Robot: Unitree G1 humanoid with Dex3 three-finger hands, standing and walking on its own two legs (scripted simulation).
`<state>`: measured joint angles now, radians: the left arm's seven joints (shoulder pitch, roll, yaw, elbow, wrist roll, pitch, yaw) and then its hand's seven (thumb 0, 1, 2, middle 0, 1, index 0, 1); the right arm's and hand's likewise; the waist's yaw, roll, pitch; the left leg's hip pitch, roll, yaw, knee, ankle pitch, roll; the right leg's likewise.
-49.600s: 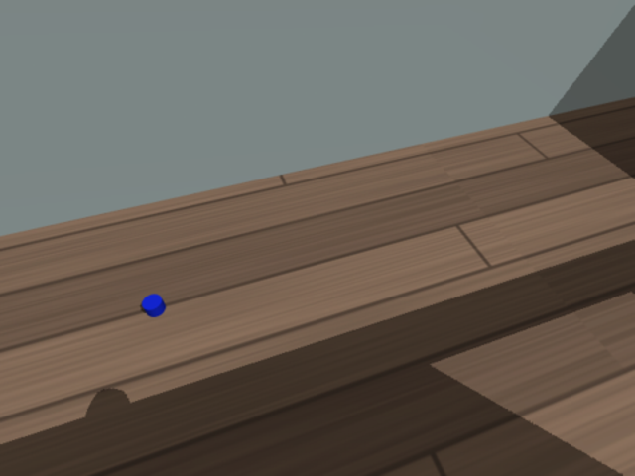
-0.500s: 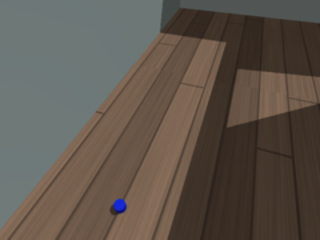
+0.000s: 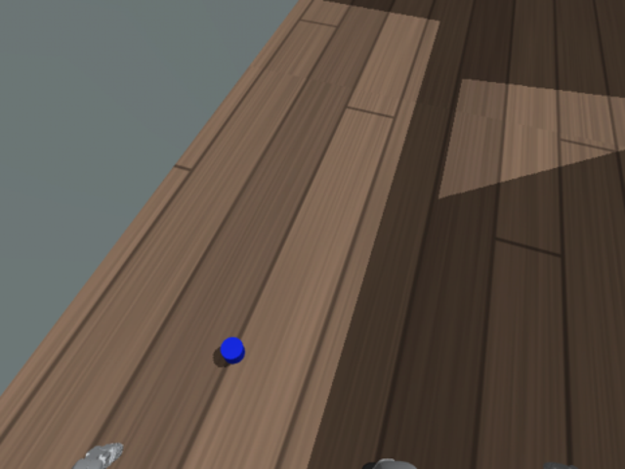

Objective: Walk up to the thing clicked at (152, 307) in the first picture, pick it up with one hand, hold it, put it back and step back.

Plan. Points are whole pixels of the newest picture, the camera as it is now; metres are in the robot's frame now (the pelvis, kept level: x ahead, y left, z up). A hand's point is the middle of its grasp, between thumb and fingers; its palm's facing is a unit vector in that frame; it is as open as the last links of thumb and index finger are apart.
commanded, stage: step back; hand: left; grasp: from above
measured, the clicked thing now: (233, 350) +0.50 +0.25 -0.74
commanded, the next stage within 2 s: none
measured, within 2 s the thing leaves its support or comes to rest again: neither
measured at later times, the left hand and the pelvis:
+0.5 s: hand out of the picture +0.02 +0.25 -0.16, palm faces -0.11 -0.91 -0.39, open 7.3 cm; pelvis -0.10 +0.00 -0.01, yaw -5 degrees
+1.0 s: hand out of the picture -0.10 +0.26 -0.15, palm faces -0.01 -0.94 -0.34, open 7.3 cm; pelvis -0.23 +0.01 +0.00, yaw +0 degrees
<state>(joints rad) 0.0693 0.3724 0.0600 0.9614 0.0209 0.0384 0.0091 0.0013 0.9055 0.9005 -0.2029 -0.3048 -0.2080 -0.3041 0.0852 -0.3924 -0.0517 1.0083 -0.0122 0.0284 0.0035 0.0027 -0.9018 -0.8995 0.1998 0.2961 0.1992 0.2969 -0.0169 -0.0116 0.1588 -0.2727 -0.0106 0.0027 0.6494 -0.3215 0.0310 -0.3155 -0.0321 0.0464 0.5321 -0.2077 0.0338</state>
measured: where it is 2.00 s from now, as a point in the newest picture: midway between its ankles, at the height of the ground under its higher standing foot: outside the picture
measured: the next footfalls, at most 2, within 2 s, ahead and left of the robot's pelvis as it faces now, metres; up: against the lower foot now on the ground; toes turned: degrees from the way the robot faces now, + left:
right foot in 0.46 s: -0.07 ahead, -0.12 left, +0.00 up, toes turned -2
left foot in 0.82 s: -0.17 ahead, +0.13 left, +0.00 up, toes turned -4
